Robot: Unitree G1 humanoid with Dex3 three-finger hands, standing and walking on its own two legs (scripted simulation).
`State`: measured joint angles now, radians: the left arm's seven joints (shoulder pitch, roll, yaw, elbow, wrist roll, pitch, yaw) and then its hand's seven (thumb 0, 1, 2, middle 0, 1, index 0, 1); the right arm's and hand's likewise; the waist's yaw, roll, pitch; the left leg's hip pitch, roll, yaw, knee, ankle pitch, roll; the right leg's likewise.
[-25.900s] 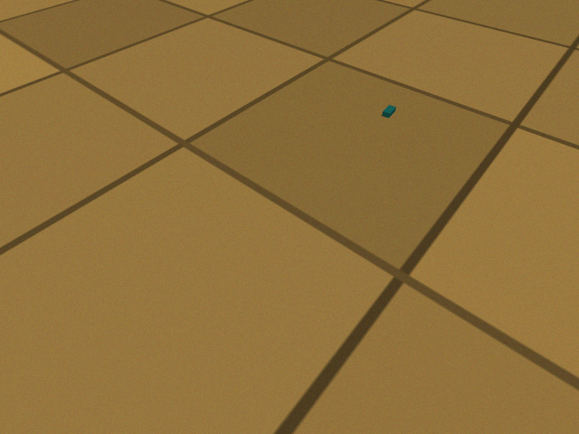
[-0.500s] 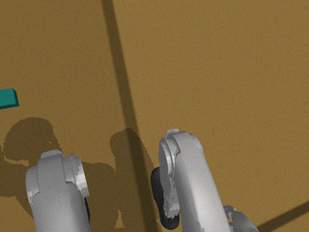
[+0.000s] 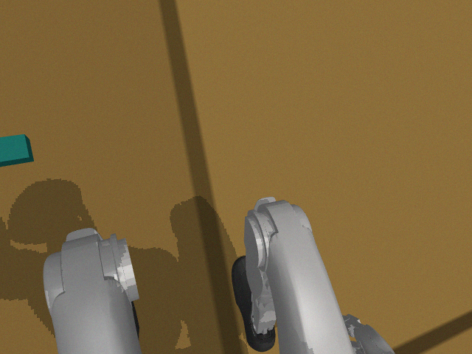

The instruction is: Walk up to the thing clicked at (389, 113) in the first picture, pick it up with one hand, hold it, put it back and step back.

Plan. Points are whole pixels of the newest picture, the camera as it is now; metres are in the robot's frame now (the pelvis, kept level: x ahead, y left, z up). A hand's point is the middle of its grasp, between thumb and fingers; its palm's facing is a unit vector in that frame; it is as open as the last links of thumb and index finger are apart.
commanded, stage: rise first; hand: left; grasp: from above
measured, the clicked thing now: (1, 152) +0.47 +0.36 -0.30
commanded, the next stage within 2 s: none
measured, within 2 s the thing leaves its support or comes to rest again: neither
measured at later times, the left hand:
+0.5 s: hand out of the picture +0.43 +0.40 -0.17, palm faces -0.42 -0.14 -0.90, open 13.1 cm
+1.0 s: hand out of the picture +0.43 +0.39 -0.17, palm faces -0.42 -0.13 -0.90, open 13.0 cm
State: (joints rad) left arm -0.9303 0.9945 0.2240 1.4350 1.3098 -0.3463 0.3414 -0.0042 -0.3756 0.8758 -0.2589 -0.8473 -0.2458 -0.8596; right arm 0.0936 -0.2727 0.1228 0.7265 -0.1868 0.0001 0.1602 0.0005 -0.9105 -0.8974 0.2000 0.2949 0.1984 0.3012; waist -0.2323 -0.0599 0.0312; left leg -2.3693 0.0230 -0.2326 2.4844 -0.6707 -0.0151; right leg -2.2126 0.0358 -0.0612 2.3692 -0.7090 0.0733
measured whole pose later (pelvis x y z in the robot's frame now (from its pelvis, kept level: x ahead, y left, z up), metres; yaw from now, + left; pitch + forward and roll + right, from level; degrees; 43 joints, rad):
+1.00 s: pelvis +0.00 +0.00 +0.00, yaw +0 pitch +30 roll -12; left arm -0.94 1.00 0.22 1.47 1.32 -0.35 0.36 0.00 -0.34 0.86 -0.28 -0.83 -0.27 -0.84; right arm 0.10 -0.28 0.14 0.72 -0.18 -0.02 0.17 0.00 -0.90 -0.89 0.20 0.29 0.20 0.30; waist -0.25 -0.06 0.03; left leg -2.38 0.02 -0.23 2.49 -0.66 -0.01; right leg -2.22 0.04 -0.06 2.37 -0.70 0.07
